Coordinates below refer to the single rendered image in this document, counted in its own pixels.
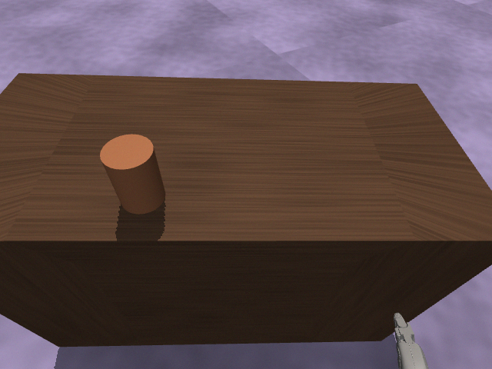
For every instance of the can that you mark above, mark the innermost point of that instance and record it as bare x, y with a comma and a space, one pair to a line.
132, 167

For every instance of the right robot hand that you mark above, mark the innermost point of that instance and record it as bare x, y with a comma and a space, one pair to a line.
410, 355

